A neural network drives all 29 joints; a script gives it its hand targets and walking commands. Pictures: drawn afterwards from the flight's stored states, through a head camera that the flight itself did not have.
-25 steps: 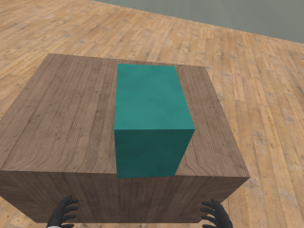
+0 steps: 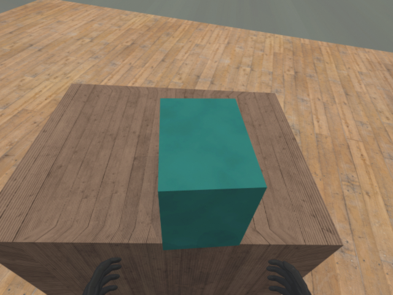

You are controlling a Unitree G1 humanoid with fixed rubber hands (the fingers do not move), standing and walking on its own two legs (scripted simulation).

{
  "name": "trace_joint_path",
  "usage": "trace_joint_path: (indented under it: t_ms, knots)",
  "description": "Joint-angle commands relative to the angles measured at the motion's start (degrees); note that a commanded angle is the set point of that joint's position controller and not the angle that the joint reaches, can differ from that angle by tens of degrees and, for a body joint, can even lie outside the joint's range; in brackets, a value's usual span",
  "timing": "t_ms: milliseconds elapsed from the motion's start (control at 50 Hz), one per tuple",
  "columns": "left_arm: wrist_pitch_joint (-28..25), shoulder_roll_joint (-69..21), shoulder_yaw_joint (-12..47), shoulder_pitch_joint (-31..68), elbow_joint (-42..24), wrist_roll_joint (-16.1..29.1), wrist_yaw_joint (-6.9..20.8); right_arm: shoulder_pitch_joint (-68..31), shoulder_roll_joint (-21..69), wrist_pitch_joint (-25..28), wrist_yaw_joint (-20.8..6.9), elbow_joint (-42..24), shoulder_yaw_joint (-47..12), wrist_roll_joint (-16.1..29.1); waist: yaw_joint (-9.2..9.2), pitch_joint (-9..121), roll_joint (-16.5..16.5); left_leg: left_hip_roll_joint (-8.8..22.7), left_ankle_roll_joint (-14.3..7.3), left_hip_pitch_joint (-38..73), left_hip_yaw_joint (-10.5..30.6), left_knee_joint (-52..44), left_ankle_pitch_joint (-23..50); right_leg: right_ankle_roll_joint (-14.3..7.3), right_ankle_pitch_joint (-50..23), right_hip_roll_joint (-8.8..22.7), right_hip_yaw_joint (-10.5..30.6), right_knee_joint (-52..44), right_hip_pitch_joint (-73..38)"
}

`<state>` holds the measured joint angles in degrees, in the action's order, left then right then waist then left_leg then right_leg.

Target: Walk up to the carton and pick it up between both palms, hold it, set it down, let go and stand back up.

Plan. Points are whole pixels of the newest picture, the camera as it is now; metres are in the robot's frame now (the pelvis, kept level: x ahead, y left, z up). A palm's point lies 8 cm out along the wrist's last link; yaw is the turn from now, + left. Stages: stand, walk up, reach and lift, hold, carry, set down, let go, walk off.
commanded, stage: reach and lift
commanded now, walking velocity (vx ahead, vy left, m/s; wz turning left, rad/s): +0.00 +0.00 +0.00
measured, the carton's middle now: (200, 172) +0.44 +0.03 +0.00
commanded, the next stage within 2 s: none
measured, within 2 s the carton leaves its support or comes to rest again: neither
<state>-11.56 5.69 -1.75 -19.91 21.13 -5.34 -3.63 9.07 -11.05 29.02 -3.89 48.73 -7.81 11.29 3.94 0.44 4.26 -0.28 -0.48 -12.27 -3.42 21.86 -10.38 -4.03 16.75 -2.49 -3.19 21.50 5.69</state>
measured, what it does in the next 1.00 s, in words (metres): stands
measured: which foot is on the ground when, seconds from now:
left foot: down 0.00-1.00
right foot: down 0.00-1.00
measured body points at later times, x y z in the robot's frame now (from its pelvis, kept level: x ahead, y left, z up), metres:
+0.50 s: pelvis -0.05 -0.01 -0.01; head -0.08 +0.02 +0.43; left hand +0.18 +0.21 -0.03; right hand +0.20 -0.18 -0.01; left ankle +0.01 +0.11 -0.74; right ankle -0.06 -0.07 -0.74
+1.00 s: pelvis -0.02 -0.02 +0.00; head -0.01 +0.01 +0.45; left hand +0.25 +0.21 +0.03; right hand +0.28 -0.19 +0.04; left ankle +0.01 +0.11 -0.74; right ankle -0.06 -0.07 -0.74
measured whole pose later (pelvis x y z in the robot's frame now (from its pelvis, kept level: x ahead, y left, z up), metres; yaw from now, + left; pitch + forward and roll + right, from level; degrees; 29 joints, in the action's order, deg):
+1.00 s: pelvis -0.02 -0.02 +0.00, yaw -2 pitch +0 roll +1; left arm 6.7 5.9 -6.2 -2.3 6.7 0.2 -6.8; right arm -4.8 -12.8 9.7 3.5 23.8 -8.9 16.5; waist 2.6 -1.5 5.4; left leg 0.6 0.8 -10.4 -3.4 18.3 -7.3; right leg -5.0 14.8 -3.7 -1.6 21.2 5.9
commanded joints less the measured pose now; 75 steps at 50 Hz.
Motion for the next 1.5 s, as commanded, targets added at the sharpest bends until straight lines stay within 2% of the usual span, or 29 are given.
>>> trace_joint_path:
  t_ms: [0, 40, 100, 140, 160, 180, 240, 300, 380, 440, 520, 620, 680, 780, 800, 840, 880, 900, 960, 1060, 1080, 1100, 1120, 1160, 1200, 1240, 1300, 1420, 1480]
  knots:
    - [-4.3, 3.0, 0.4, -0.9, -7.4, -0.3, -1.3, -1.0, -8.8, 4.0, -0.2, -4.7, 1.6, 2.9, -0.95, 7.1, -2.3, 1.3, 0.5, 16.1, 6.0, 2.6, 24.6, 2.3, -30.6, 3.9, 5.6, -1.4, 8.8]
    - [-4.9, 2.7, 0.6, -0.6, -8.1, -0.8, -1.7, -2.1, -8.8, 4.6, -0.3, -5.2, 1.4, 3.4, -0.17, 6.8, -2.2, 0.8, -0.1, 14.0, 5.5, 2.8, 22.0, 2.1, -29.0, 3.6, 5.7, -0.8, 8.7]
    - [-6.3, 3.7, 0.8, 2.1, -8.0, 0.7, -2.6, -3.1, -9.3, 4.5, -0.6, -6.6, 2.4, 4.5, -0.23, 5.3, -2.3, 1.3, -0.7, 10.6, 4.5, 1.6, 15.0, 2.4, -20.8, 4.1, 7.0, -1.5, 9.5]
    - [-6.8, 3.7, 1.3, 4.0, -5.8, 2.0, -3.6, -4.3, -7.2, 3.7, -0.9, -7.5, 2.2, 5.5, 0.99, 2.8, -2.2, 0.9, -1.3, 8.7, 3.9, 2.3, 10.1, 2.0, -12.5, 4.6, 7.6, -2.2, 13.1]
    - [-6.8, 3.8, 2.0, 6.8, -5.2, 3.1, -3.6, -5.5, -6.6, 2.8, -1.3, -8.3, 1.9, 5.5, 0.51, 1.6, -1.8, 1.3, -1.5, 7.9, 3.7, 1.6, 6.9, 2.0, -7.2, 4.8, 7.9, -2.5, 14.5]
    - [-7.1, 4.6, 1.8, 8.4, -6.3, 4.0, -3.9, -6.6, -6.0, 2.3, -1.5, -10.5, 2.1, 5.7, 1.48, 2.3, -1.7, 1.2, -1.5, 7.5, 3.4, 1.8, 4.1, 2.0, -2.3, 5.4, 8.5, -3.1, 16.0]
    - [-6.7, 5.5, 1.7, 15.1, -6.2, 6.5, -5.1, -11.0, -5.3, 0.2, -1.7, -15.1, 3.3, 5.5, 1.87, 2.4, -1.7, 1.2, -1.8, 5.6, 3.2, 2.5, -1.3, 1.4, 9.5, 7.1, 10.5, -4.2, 20.1]
    - [-5.3, 5.5, 3.2, 19.5, -6.0, 8.7, -5.9, -13.8, -5.2, -2.2, -1.2, -17.4, 4.8, 5.0, 0.89, 2.3, -3.3, 1.4, -1.8, 4.2, 3.0, 3.1, -4.3, 1.3, 13.7, 7.9, 11.2, -3.8, 21.4]
    - [-2.7, 4.9, 2.4, 22.4, -6.7, 9.3, -6.5, -14.9, -4.7, -4.7, -0.1, -20.4, 4.3, 5.7, 1.42, 2.4, -4.3, 1.4, -1.5, 4.6, 3.3, 3.5, -3.4, 1.0, 12.7, 7.8, 10.8, -3.2, 21.7]
    - [0.0, 3.8, 2.3, 23.3, -5.3, 9.0, -6.2, -15.0, -4.9, -7.2, 0.7, -18.7, 5.4, 5.2, 0.11, 2.5, -3.5, 1.6, -1.4, 6.2, 3.9, 3.1, -4.0, 0.8, 13.7, 7.5, 10.6, -4.2, 21.8]
    - [4.2, 2.6, 1.2, 28.1, -5.3, 8.2, -6.3, -20.1, -5.6, -10.6, 1.8, -18.5, 6.2, 3.9, 0.33, 2.0, -2.7, 2.1, -1.0, 7.5, 4.2, 1.4, -4.3, 1.1, 12.8, 7.1, 10.1, -5.1, 21.7]
    - [7.7, 2.4, -0.4, 32.1, -11.0, 7.3, -6.8, -24.9, -5.7, -12.8, 3.0, -23.2, 6.8, 3.5, 0.63, 5.1, -2.0, 1.7, -1.1, 10.7, 4.2, 0.5, -1.8, 1.4, 8.3, 5.8, 8.6, -5.2, 18.5]
    - [8.5, 1.7, -0.1, 33.5, -14.4, 7.0, -7.3, -26.0, -5.4, -13.3, 3.3, -25.5, 6.6, 3.4, 0.57, 7.1, -3.4, 1.7, -0.7, 12.1, 3.9, 0.1, 2.2, 1.5, 3.4, 4.8, 7.7, -4.8, 16.3]
    - [11.0, 1.6, -1.5, 29.5, -15.7, 5.9, -5.9, -25.5, -7.1, -14.6, 4.9, -28.2, 4.6, 4.2, 0.63, 11.7, -1.9, 1.1, -0.4, 14.0, 3.9, -0.7, 10.4, 2.8, -15.0, 4.4, 7.1, -3.0, 9.1]
    - [11.6, 1.9, -1.3, 29.8, -18.0, 6.0, -5.6, -25.6, -7.2, -14.9, 5.1, -29.0, 4.5, 4.7, 0.5, 13.8, -2.9, 1.4, -0.4, 14.0, 3.9, -0.7, 12.1, 3.0, -19.1, 4.5, 7.5, -2.3, 7.4]
    - [12.8, 3.3, -3.6, 27.5, -21.5, 5.6, -4.8, -23.9, -7.9, -15.1, 6.2, -33.4, 2.6, 5.0, 0.11, 16.7, -0.7, 0.9, 0.1, 14.2, 3.7, -1.0, 16.0, 4.2, -32.3, 5.3, 8.0, -1.6, 2.1]
    - [14.6, 3.8, -5.0, 27.7, -23.9, 5.5, -3.6, -24.2, -9.2, -16.0, 7.4, -34.4, 2.4, 5.2, -0.61, 17.3, -1.4, 0.7, 0.0, 12.8, 4.1, -1.9, 17.0, 5.1, -41.5, 5.9, 9.1, -0.7, -2.0]
    - [15.5, 3.1, -4.7, 26.9, -24.6, 5.3, -3.2, -23.1, -9.6, -16.7, 7.6, -34.0, 2.7, 5.1, -1.52, 16.7, -1.5, 0.8, 0.1, 13.0, 4.4, -2.8, 17.9, 5.2, -43.9, 5.6, 9.1, -0.4, -2.6]
    - [17.9, 3.9, -6.6, 27.4, -27.6, 5.3, -2.6, -25.0, -11.3, -18.4, 7.9, -35.7, 1.8, 5.4, -1.83, 16.3, -1.6, 0.8, 0.6, 15.1, 4.6, -3.6, 20.7, 5.2, -47.1, 5.1, 8.6, -1.5, -3.8]
    - [21.1, 5.1, -8.2, 29.0, -30.4, 4.7, -1.4, -26.9, -11.9, -21.1, 7.5, -39.5, 1.0, 7.7, -1.14, 15.0, -2.6, 0.9, 0.6, 15.6, 4.8, -4.7, 21.0, 4.9, -46.4, 4.6, 8.9, -3.6, -4.7]
    - [21.7, 4.6, -7.5, 29.6, -31.1, 5.2, -1.5, -27.5, -13.2, -21.6, 7.3, -39.5, 2.0, 7.5, -1.68, 15.9, -2.8, 0.9, 0.5, 16.3, 4.6, -5.4, 20.7, 4.9, -45.0, 4.2, 8.5, -3.7, -4.1]
    - [22.1, 4.7, -8.3, 29.8, -32.0, 5.3, -1.6, -28.6, -12.5, -22.3, 7.1, -40.0, 1.7, 8.1, -0.53, 15.6, -3.4, 1.0, 0.3, 16.0, 4.9, -5.4, 21.1, 4.6, -44.0, 4.2, 8.8, -4.1, -3.8]
    - [23.0, 5.1, -8.4, 30.9, -32.1, 5.3, -1.5, -29.4, -12.8, -23.0, 7.1, -40.1, 2.1, 8.6, -1.35, 15.3, -3.8, 1.2, 0.4, 15.9, 5.3, -5.1, 20.3, 4.8, -43.0, 4.6, 9.4, -4.6, -3.4]
    - [24.0, 5.2, -8.6, 33.7, -31.2, 6.2, -1.6, -32.2, -13.3, -24.4, 7.1, -40.6, 3.0, 8.3, -1.21, 15.7, -2.8, 1.4, -0.2, 15.5, 4.5, -5.9, 17.4, 4.6, -41.0, 4.7, 9.2, -4.9, -2.5]
    - [25.2, 6.8, -9.3, 36.5, -31.1, 6.7, -1.7, -35.5, -12.8, -25.9, 7.0, -42.4, 2.4, 9.6, 0.7, 17.3, -3.2, 0.9, -0.6, 13.8, 4.4, -5.8, 16.7, 4.6, -40.7, 4.8, 10.2, -4.4, -3.2]
    - [27.1, 6.0, -9.4, 39.2, -29.0, 7.1, -1.7, -40.1, -13.8, -27.8, 7.0, -40.2, 4.0, 8.7, 0.14, 16.5, -2.6, 1.4, -1.1, 12.8, 4.6, -5.7, 12.6, 4.3, -34.2, 4.6, 10.3, -4.7, -1.6]
    - [29.4, 6.5, -9.4, 45.1, -25.5, 8.2, -2.2, -45.4, -14.2, -30.9, 6.5, -37.7, 4.7, 9.1, 1.11, 16.7, -3.5, 2.0, -1.2, 12.9, 4.5, -5.8, 9.8, 4.5, -25.2, 4.0, 9.8, -6.1, 2.3]
    - [33.2, 6.8, -10.2, 54.0, -22.2, 8.5, -3.6, -55.1, -14.1, -34.8, 6.2, -29.6, 6.2, 8.5, 2.34, 20.4, -4.0, 2.5, -1.4, 13.2, 4.1, -3.9, 9.9, 4.5, -19.9, 3.8, 8.9, -5.5, 5.4]
    - [34.3, 7.4, -10.1, 59.9, -21.2, 8.7, -4.0, -60.7, -14.3, -35.7, 6.5, -28.0, 6.6, 8.4, 1.57, 24.1, -3.4, 2.8, -1.6, 12.6, 4.0, -3.6, 9.6, 5.3, -22.0, 4.1, 9.4, -4.7, 4.5]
